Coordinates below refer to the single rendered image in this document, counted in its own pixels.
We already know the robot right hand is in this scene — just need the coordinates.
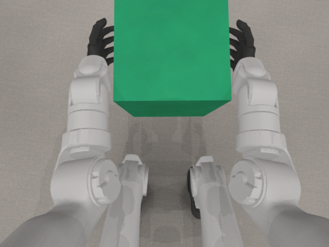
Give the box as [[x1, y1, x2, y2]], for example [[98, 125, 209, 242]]
[[229, 20, 255, 72]]

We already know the robot left hand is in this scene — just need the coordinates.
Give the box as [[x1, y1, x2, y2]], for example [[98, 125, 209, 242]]
[[87, 18, 114, 66]]

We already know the right robot forearm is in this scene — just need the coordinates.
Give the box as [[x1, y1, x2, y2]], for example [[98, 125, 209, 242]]
[[231, 57, 296, 172]]

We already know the carton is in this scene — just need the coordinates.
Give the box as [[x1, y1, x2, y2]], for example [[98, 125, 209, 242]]
[[113, 0, 232, 117]]

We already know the left robot upper arm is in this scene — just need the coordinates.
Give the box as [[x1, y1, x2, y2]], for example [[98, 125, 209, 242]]
[[0, 156, 121, 247]]

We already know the right robot upper arm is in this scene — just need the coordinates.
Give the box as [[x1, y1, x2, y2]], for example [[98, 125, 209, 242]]
[[228, 157, 329, 247]]

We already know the right robot foot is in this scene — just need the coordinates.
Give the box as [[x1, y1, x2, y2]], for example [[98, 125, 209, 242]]
[[187, 167, 201, 219]]

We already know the left robot forearm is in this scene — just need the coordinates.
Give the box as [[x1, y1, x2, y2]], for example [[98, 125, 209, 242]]
[[50, 55, 112, 191]]

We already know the robot right shin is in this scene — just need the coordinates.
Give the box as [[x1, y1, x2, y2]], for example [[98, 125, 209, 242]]
[[194, 156, 226, 208]]

